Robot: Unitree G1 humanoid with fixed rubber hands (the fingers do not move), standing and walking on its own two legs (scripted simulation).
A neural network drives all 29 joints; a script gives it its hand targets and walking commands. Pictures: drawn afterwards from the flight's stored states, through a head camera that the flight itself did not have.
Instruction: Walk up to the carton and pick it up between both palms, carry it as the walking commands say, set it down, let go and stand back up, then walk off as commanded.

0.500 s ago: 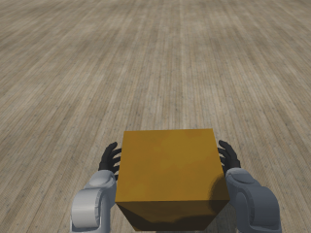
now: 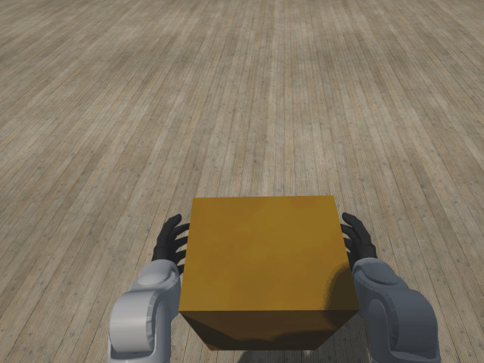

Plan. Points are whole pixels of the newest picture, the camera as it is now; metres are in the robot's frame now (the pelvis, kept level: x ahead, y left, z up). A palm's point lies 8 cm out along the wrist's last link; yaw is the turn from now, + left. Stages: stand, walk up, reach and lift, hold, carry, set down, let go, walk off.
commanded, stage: carry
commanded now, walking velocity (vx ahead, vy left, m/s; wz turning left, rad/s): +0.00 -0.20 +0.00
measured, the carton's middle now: (262, 284) +0.24 +0.00 +0.03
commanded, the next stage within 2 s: none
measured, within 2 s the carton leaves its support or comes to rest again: neither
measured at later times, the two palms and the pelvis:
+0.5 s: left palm (221, 284) +0.21 +0.05 +0.10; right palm (435, 279) +0.21 -0.23 +0.10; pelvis -0.03 -0.09 +0.01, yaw +0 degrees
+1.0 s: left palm (213, 288) +0.21 +0.07 +0.10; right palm (431, 286) +0.20 -0.21 +0.10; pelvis -0.04 -0.07 +0.01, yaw -1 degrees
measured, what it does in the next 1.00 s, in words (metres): steps on the spot: left foot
